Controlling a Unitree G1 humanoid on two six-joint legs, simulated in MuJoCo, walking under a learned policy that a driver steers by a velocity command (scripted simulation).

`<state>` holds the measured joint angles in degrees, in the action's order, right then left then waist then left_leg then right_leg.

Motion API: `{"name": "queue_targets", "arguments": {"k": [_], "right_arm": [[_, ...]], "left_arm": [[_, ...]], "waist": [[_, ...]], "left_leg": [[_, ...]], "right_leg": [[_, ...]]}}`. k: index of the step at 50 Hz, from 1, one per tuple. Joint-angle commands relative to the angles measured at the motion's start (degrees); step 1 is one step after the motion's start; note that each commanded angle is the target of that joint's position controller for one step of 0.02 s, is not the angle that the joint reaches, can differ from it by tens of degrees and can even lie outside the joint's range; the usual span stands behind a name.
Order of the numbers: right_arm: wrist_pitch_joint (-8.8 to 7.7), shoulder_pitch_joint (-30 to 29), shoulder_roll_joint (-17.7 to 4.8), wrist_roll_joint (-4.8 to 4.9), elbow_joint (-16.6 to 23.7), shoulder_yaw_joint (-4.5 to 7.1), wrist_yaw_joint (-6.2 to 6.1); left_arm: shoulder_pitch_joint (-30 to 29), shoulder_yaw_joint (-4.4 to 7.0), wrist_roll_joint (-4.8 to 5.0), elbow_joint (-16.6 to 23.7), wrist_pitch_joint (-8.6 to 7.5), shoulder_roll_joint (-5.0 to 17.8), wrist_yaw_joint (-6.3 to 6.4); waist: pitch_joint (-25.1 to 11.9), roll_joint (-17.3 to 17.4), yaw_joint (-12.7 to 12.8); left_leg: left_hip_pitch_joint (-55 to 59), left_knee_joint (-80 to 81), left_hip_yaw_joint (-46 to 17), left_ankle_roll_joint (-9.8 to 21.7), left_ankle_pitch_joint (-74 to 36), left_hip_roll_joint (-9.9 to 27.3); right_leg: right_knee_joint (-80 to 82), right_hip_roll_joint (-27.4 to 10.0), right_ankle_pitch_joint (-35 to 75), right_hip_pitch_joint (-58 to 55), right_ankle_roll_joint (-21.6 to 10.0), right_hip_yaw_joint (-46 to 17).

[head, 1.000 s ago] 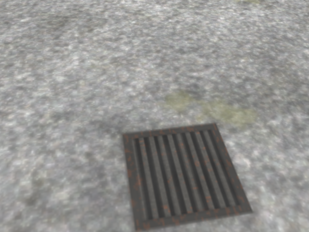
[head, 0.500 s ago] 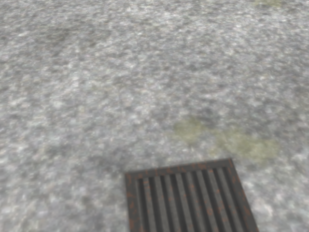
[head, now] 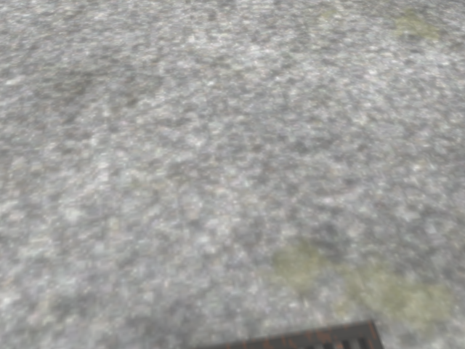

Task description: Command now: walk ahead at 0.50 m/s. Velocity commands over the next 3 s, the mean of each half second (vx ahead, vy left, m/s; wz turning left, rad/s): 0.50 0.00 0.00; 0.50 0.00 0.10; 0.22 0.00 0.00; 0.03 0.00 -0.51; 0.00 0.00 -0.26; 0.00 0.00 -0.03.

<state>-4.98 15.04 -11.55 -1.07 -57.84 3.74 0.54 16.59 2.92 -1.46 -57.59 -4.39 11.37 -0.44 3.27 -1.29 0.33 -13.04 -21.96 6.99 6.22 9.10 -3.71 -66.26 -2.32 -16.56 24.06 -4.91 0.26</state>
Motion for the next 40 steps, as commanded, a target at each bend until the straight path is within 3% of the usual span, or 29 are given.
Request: {"name": "queue_targets", "arguments": {"k": [1,3,8,14,17,18,19,20,21,22,23,24,25,26,27,30,35,40], "right_arm": [[-1.53,5.65,-3.66,0.46,-0.02,0.06,-0.47],[-1.59,7.65,-4.83,0.48,-0.4,0.12,-0.51],[-1.41,12.77,-4.29,0.47,-1.2,-0.58,-0.51],[-1.26,17.53,-4.81,-0.14,-3.03,-0.72,-1.19],[-1.08,15.43,-6.0,-0.49,-3.11,-0.39,-1.69],[-0.98,14.54,-6.69,-0.58,-3.08,-0.18,-1.78],[-0.68,13.35,-7.05,-0.41,-2.96,-0.09,-1.7],[-0.65,12.65,-6.31,0.13,-2.16,-0.39,-1.57],[-0.64,17.39,-1.2,2.54,-0.19,-1.51,-0.83],[-0.59,17.37,-4.04,1.87,-0.61,-0.46,-0.68],[-0.28,11.82,-5.21,0.87,0.87,0.06,-0.7],[-0.57,8.11,-4.58,0.48,1.88,-0.12,-0.39],[-0.34,7.11,-3.49,0.21,1.88,-0.09,-0.22],[0.42,7.91,-2.65,-0.69,1.78,-0.15,0.03],[1.2,9.19,-1.51,-1.12,1.23,-0.3,0.42],[2.46,5.8,-1.66,-1.24,2.66,-0.16,1.06],[2.76,-6.98,-2.53,-0.57,7.07,-0.37,1.32],[2.34,-15.04,-1.65,-0.1,9.7,-1.26,1.33]], "left_arm": [[5.51,0.4,-0.78,1.02,1.36,0.95,-0.84],[0.46,0.44,-0.78,2.82,1.92,1.57,-1.12],[-11.59,0.01,0.05,6.93,1.93,1.87,-1.38],[-19.95,-0.55,0.34,9.99,1.19,1.85,-1.27],[-17.25,-0.02,0.31,9.93,0.43,2.93,-0.9],[-12.67,0.49,0.27,8.56,0.14,3.77,-0.49],[-4.12,1.2,0.08,5.68,-0.33,4.69,-0.03],[5.84,2.28,-1.03,2.74,-0.88,7.25,0.53],[13.6,4.04,-2.52,2.01,-0.95,13.84,0.92],[11.03,4.07,-0.67,1.99,0.05,13.33,0.16],[3.75,3.41,0.67,2.9,0.29,11.11,-0.11],[-0.68,2.28,0.84,3.69,-0.03,7.02,-0.38],[-2.34,1.54,0.69,3.4,-0.42,4.6,-0.37],[-2.23,0.9,0.9,2.52,-0.78,2.76,-0.07],[-1.11,0.61,0.82,1.81,-1.17,2.29,0.18],[3.21,0.95,0.9,0.25,-2.16,4.96,0.44],[8.59,0.48,1.0,-0.6,-2.03,5.04,0.39],[13.21,0.26,0.7,-1.97,-2.08,5.52,0.81]], "waist": [[-1.18,3.76,1.97],[0.44,4.02,1.34],[2.55,4.54,-1.52],[3.61,5.62,-3.7],[2.24,6.0,-1.11],[-0.23,6.44,0.9],[-4.49,5.38,4.57],[-10.13,3.69,8.24],[-19.26,-7.53,7.73],[-21.24,-7.41,6.22],[-11.31,-2.97,3.38],[-5.27,-0.35,2.27],[-1.88,0.07,0.4],[-0.58,-1.06,-1.37],[-0.7,-1.73,-2.18],[0.07,-1.37,-2.71],[2.38,-1.51,0.04],[2.67,-2.57,2.38]], "left_leg": [[4.42,13.33,-14.88,5.41,-11.98,15.6],[5.0,14.82,-13.19,5.23,-12.01,14.99],[9.13,15.47,-9.91,3.87,-18.53,13.38],[18.39,12.6,-8.33,4.56,-26.59,15.41],[21.09,6.59,-7.13,3.97,-40.54,16.67],[21.11,1.27,-6.6,3.35,-47.76,16.47],[19.65,-8.27,-5.29,2.43,-49.51,14.97],[10.36,-20.99,-4.11,1.43,-38.32,12.88],[-9.38,-44.18,-0.57,-1.31,-8.95,4.94],[-18.78,-54.87,-7.21,-1.0,20.26,-0.51],[-23.14,-55.93,-10.0,-0.44,15.33,3.9],[-22.87,-52.57,-9.78,-0.46,10.82,6.05],[-20.56,-48.62,-9.52,-0.55,8.35,7.88],[-17.57,-45.57,-9.38,-1.19,7.11,9.0],[-15.44,-44.05,-8.96,-1.8,6.4,9.29],[-18.47,-40.63,-7.21,-3.35,2.79,10.02],[-25.67,-27.82,-5.01,-5.36,-6.27,10.76],[-24.62,-15.96,-2.42,-4.36,-9.86,8.14]], "right_leg": [[1.87,-3.12,2.98,6.13,1.26,-0.86],[5.25,-4.06,6.74,10.41,2.23,0.2],[19.12,-3.72,14.92,14.55,3.66,2.71],[30.79,-0.95,15.05,13.52,1.4,4.92],[34.43,1.58,8.95,7.06,-1.39,5.82],[35.41,3.47,6.95,1.2,-2.49,6.43],[38.94,5.23,8.65,-8.31,-3.75,7.2],[39.78,0.62,9.43,-23.08,-5.81,2.32],[41.72,-17.27,4.15,-41.83,-12.77,-22.7],[50.05,-21.94,2.61,-42.01,-15.49,-39.57],[51.26,-19.44,-2.28,-33.32,-13.24,-30.52],[53.97,-17.15,-0.98,-24.79,-11.41,-23.88],[56.05,-14.19,2.03,-18.9,-8.96,-18.42],[57.35,-11.74,5.15,-14.71,-7.13,-14.21],[57.97,-10.52,7.7,-13.01,-6.54,-11.6],[59.42,-9.21,14.62,-13.31,-7.06,-7.6],[60.73,-7.66,20.84,-18.14,-6.29,-4.19],[59.22,-8.16,28.48,-25.46,-5.74,-1.13]]}}
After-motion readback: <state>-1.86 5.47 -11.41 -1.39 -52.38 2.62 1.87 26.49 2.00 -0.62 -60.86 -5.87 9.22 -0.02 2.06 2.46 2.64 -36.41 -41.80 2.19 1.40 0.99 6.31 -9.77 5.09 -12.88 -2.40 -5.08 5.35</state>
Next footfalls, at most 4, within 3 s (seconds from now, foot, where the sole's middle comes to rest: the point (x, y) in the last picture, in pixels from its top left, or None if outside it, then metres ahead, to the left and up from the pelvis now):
0.40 right None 0.39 -0.11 -0.78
0.96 left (218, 277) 0.69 0.06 -0.78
1.52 right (259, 240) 0.83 -0.07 -0.78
2.02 left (199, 242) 0.81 0.13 -0.78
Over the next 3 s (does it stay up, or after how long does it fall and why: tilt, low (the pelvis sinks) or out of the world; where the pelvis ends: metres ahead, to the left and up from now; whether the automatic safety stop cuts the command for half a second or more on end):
stays up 0.72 0.03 0.01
